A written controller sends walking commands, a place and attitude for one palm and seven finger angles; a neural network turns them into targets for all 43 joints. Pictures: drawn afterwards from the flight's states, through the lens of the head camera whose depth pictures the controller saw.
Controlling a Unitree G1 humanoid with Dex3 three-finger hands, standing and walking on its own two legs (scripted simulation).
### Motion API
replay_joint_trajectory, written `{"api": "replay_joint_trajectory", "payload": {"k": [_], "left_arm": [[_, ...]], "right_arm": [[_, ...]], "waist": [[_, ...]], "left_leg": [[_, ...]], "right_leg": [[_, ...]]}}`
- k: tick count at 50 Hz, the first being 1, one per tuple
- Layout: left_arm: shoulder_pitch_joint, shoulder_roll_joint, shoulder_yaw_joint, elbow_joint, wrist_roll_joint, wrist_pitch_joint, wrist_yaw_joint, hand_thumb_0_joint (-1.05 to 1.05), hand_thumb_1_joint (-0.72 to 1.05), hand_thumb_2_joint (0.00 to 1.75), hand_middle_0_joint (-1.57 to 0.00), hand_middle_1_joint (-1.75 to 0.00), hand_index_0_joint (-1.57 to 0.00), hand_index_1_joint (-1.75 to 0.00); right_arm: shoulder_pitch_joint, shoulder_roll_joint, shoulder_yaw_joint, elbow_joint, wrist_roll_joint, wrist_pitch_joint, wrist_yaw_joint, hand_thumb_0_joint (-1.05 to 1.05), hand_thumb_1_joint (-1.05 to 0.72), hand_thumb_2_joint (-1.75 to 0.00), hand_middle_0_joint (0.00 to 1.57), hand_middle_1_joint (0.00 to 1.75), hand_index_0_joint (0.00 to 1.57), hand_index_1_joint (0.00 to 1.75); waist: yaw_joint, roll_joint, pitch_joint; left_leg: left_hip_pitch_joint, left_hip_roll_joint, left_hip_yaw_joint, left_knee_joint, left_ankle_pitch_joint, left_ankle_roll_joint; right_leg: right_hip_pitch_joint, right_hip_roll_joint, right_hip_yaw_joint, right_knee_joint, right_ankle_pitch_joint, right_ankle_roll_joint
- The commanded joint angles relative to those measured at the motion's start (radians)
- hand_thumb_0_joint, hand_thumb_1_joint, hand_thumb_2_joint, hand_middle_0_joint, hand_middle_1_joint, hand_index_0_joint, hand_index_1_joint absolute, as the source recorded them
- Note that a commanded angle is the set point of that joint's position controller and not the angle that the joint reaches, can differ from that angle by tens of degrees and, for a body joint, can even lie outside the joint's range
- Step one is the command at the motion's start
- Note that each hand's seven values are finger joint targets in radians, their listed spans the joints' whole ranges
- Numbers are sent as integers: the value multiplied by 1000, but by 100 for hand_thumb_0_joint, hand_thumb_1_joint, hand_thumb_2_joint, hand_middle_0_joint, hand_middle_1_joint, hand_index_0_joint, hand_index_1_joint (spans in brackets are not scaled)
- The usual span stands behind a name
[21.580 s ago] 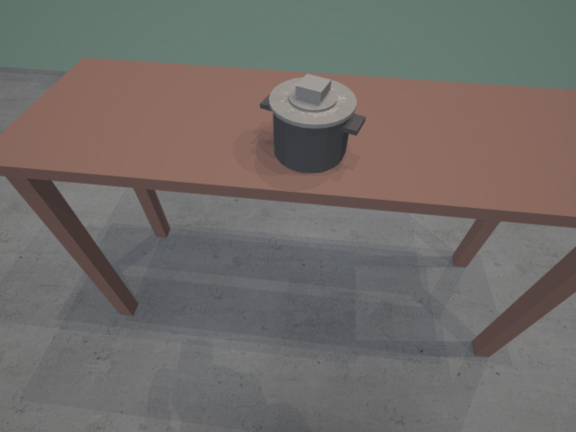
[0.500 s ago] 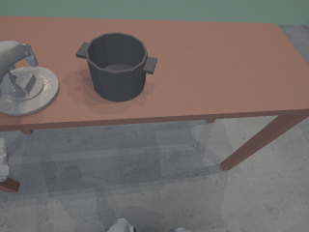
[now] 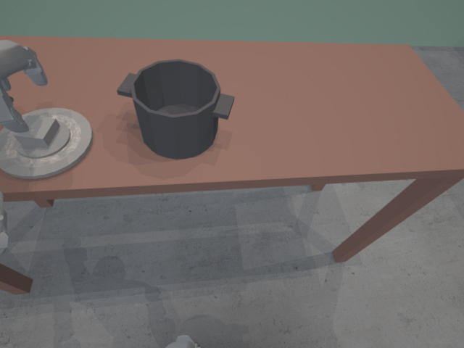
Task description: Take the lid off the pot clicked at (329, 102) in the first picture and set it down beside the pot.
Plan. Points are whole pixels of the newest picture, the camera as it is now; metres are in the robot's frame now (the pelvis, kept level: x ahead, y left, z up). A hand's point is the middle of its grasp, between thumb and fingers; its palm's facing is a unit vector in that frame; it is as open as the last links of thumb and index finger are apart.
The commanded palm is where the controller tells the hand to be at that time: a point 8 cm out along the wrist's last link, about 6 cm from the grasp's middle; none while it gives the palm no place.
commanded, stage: raise the empty hand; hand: left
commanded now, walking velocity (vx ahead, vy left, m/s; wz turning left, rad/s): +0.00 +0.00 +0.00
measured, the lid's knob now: (37, 130) +0.49 +0.33 +0.06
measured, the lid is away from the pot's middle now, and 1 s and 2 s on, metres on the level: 0.25 0.25 0.25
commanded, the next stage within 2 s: draw the hand back to the body in 0.62 s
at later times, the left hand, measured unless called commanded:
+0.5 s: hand out of the picture +0.48 +0.32 +0.20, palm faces -0.31 -0.11 -0.94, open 11.1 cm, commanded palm +0.49 +0.31 +0.27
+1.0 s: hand out of the picture +0.47 +0.32 +0.20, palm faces -0.29 -0.09 -0.95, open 11.1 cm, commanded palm +0.44 +0.31 +0.27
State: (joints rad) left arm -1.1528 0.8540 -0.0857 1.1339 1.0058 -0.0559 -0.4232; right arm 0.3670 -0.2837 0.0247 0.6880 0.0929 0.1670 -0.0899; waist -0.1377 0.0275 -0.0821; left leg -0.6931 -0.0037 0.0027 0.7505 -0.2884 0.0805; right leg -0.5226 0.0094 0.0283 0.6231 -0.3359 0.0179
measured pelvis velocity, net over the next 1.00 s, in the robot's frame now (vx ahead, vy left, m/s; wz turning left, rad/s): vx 0.01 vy -0.02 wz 0.01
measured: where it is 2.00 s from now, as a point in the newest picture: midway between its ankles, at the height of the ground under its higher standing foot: outside the picture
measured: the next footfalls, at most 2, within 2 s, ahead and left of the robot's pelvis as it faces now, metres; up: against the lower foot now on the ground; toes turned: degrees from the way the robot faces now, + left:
none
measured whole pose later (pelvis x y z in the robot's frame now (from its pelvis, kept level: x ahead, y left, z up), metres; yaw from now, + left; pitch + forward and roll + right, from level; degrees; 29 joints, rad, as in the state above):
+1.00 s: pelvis +0.01 -0.02 +0.01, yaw +1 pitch +10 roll -3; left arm -1.05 0.90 -0.02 0.94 0.97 -0.01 -0.50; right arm 0.32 -0.29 0.01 0.64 0.10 0.24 -0.04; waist -0.12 0.05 -0.06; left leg -0.57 0.00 0.00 0.65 -0.26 0.06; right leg -0.41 0.01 0.03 0.54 -0.32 0.04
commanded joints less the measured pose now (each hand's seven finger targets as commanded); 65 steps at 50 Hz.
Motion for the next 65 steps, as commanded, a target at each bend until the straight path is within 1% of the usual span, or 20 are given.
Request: {"api": "replay_joint_trajectory", "payload": {"k": [1,5,7,12,15,22,23,26,30,36,39,40,44,46,50,53,60,61,63,65], "left_arm": [[-479,278,80,-213,-11,-7,29,0,-6,75,-39,-77,-39,-77],[-488,284,72,-176,-4,15,18,0,-6,75,-39,-77,-39,-77],[-542,285,67,-249,1,11,13,0,-6,75,-39,-77,-39,-77],[-507,299,88,-238,-9,16,-5,0,-6,75,-39,-77,-39,-77],[-504,249,40,-164,-13,36,-16,0,-6,75,-39,-77,-39,-77],[-645,283,47,-306,-6,33,-23,0,-6,75,-39,-77,-39,-77],[-600,250,27,-225,-3,39,-27,0,-6,75,-39,-77,-39,-77],[-565,293,61,-197,-17,42,-39,0,-6,75,-39,-77,-39,-77],[-544,173,-52,-88,-5,80,-41,0,-6,75,-39,-77,-39,-77],[-680,290,36,-298,-2,46,-35,0,-6,75,-39,-77,-39,-77],[-583,317,88,-284,-4,36,-33,0,-6,75,-39,-77,-39,-77],[-519,301,87,-216,-6,39,-36,0,-6,75,-39,-77,-39,-77],[-407,318,113,-280,-13,42,-35,0,-6,75,-39,-77,-39,-77],[-360,318,125,-389,-26,37,-34,0,-6,75,-39,-77,-39,-77],[-280,325,164,-472,-63,56,-42,0,-6,75,-39,-77,-39,-77],[-245,369,220,-579,-87,61,-43,0,-6,75,-39,-77,-39,-77],[-145,293,165,-540,-105,102,-44,0,-6,75,-39,-77,-39,-77],[-304,16,320,-743,-723,-5,129,0,-6,75,-39,-77,-39,-77],[-86,-73,242,-681,-802,-16,276,0,-6,75,-39,-77,-39,-77],[-43,11,369,-693,-923,-20,363,0,-6,75,-39,-77,-39,-77]], "right_arm": [[84,-188,-61,-68,-2,-14,-12,0,-90,-90,20,30,20,30],[80,-193,-64,-66,1,-5,-3,0,-90,-90,20,30,20,30],[70,-190,-66,-70,-2,-2,-1,0,-90,-90,20,30,20,30],[56,-186,-68,-85,0,9,5,0,-90,-90,20,30,20,30],[53,-188,-65,-76,7,14,8,0,-90,-90,20,30,20,30],[39,-182,-67,-79,1,4,5,0,-90,-90,20,30,20,30],[45,-179,-64,-73,1,3,5,0,-90,-90,20,30,20,30],[33,-185,-56,-78,9,5,6,0,-90,-90,20,30,20,30],[26,-189,-52,-62,15,11,15,0,-90,-90,20,30,20,30],[26,-183,-59,-74,2,-2,5,0,-90,-90,20,30,20,30],[26,-177,-65,-85,2,5,10,0,-90,-90,20,30,20,30],[22,-176,-64,-87,4,10,13,0,-90,-90,20,30,20,30],[-25,-171,-62,-127,6,37,32,0,-90,-90,20,30,20,30],[-50,-169,-63,-153,8,43,42,0,-90,-90,20,30,20,30],[-75,-162,-71,-175,10,58,49,0,-90,-90,20,30,20,30],[-107,-162,-71,-192,11,62,50,0,-90,-90,20,30,20,30],[-175,-153,-51,-202,19,69,47,0,-90,-90,20,30,20,30],[-40,-90,-51,-296,14,-24,33,0,-90,-90,20,30,20,30],[-128,-109,-15,-260,1,-68,14,0,-90,-90,20,30,20,30],[-137,-134,-17,-246,-10,-95,-4,0,-90,-90,20,30,20,30]], "waist": [[11,161,-429],[2,140,-366],[6,190,-424],[7,155,-422],[-3,98,-311],[-1,193,-457],[-5,175,-407],[10,98,-386],[-11,72,-252],[5,159,-461],[15,165,-481],[15,141,-417],[40,139,-372],[53,163,-406],[45,108,-397],[55,126,-427],[62,57,-261],[38,128,-248],[59,115,-220],[79,0,-236]], "left_leg": [[586,2,-68,-86,354,-19],[544,0,-64,-105,303,-17],[600,7,-67,-101,377,-23],[600,1,-59,-103,404,-17],[539,0,-60,-130,283,-14],[663,5,-65,-124,382,-15],[640,0,-67,-120,381,-15],[575,-8,-44,-136,346,-8],[504,-6,-39,-160,222,-14],[627,-5,-39,-132,378,-2],[646,-7,-49,-124,453,-7],[608,-10,-45,-125,432,-9],[557,-13,-28,-134,448,-11],[594,-8,-29,-127,537,-9],[596,-10,-34,-140,476,5],[636,-11,-42,-140,524,8],[516,-25,-21,-202,258,-1],[729,44,-44,-256,196,-20],[783,84,-136,-325,40,-38],[719,65,-92,-318,47,-31]], "right_leg": [[-109,87,-88,-75,158,-61],[-105,86,-90,-93,151,-60],[-99,84,-86,-92,166,-59],[-64,83,-84,-105,188,-54],[-87,83,-96,-119,134,-56],[-56,77,-83,-129,171,-54],[-74,80,-91,-127,166,-57],[0,75,-90,-129,196,-55],[-61,75,-97,-139,135,-55],[15,72,-81,-130,224,-56],[19,74,-85,-126,243,-52],[7,76,-91,-126,230,-54],[50,70,-90,-121,259,-57],[73,67,-89,-115,294,-62],[94,66,-85,-138,268,-52],[112,63,-85,-137,285,-54],[134,58,-96,-167,193,-58],[56,48,-94,-206,153,-87],[60,47,-83,-217,57,-83],[155,44,-60,-237,119,-75]]}}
